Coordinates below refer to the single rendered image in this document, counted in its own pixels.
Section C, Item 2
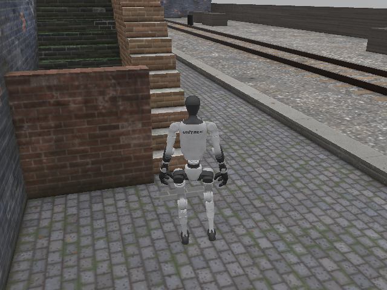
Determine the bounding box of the left robot thigh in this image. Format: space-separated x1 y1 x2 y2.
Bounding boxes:
173 168 187 210

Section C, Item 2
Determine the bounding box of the robot left forearm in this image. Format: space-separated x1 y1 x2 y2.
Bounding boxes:
160 147 172 173

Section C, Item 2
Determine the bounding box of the left robot hand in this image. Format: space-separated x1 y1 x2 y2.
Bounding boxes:
159 171 173 185

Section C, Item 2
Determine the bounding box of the left robot upper arm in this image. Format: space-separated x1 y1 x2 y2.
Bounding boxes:
165 122 180 155

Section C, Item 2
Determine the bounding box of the robot right forearm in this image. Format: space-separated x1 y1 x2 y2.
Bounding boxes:
215 146 227 173

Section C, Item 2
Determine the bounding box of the right robot hand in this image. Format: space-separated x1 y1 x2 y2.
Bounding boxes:
214 171 228 187

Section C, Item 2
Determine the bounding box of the robot right foot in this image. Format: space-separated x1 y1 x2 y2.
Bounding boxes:
207 229 216 241

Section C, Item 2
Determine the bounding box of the right robot upper arm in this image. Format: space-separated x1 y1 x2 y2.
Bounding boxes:
206 121 222 155

